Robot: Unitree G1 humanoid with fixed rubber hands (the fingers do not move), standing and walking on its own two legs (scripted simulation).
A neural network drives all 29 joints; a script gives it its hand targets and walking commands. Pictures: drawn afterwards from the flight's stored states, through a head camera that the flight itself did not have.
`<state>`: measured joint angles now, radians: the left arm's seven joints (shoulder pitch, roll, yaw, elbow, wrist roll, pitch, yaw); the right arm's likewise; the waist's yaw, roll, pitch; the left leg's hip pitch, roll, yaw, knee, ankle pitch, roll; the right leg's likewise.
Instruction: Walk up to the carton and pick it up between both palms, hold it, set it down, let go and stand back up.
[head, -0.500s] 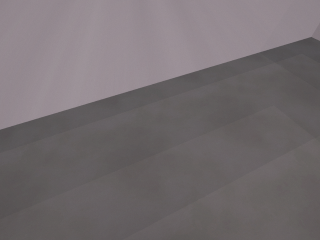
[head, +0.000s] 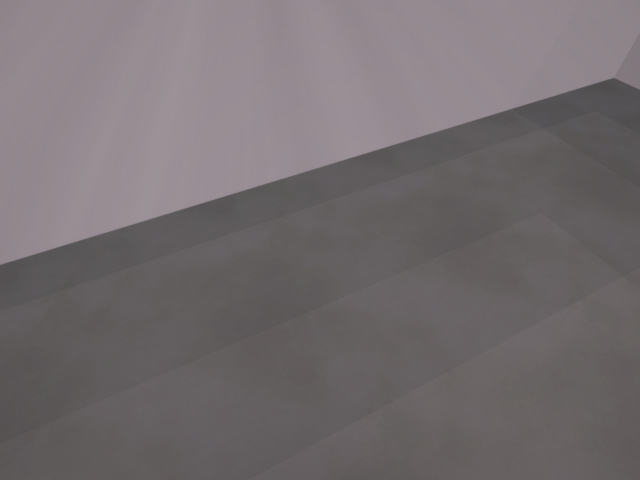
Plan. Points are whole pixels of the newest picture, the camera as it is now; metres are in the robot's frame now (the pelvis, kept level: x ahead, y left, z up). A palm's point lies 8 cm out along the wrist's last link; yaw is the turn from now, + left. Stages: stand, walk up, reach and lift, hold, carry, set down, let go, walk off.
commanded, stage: walk up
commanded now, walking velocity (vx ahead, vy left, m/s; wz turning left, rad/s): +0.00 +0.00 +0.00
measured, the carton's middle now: out of the picture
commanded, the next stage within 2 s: none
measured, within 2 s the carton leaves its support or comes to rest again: neither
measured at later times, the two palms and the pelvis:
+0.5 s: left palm out of the picture +0.11 +0.16 -0.12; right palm out of the picture -0.03 -0.33 -0.16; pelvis -0.01 -0.08 -0.01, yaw -16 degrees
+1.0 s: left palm (193, 479) +0.16 +0.18 -0.13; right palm out of the picture -0.01 -0.32 -0.12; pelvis +0.01 -0.04 +0.00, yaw -30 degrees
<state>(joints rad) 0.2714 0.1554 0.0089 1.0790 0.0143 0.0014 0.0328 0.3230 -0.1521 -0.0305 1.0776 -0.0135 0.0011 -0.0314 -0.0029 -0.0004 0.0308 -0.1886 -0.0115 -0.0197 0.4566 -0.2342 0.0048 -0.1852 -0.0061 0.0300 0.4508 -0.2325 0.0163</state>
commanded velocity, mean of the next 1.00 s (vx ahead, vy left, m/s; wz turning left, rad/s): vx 0.00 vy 0.00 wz -0.49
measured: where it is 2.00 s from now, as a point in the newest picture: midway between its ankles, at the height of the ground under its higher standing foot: outside the picture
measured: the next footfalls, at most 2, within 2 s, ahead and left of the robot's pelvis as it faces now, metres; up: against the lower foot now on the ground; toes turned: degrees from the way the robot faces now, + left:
right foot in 0.38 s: +0.02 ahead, -0.16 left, +0.00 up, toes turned -20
left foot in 1.04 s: +0.10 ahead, +0.06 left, +0.00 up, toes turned -32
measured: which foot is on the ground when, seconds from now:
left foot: down 0.00-0.38, up 0.40-1.00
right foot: down 0.00-0.14, up 0.16-0.36, down 0.38-1.00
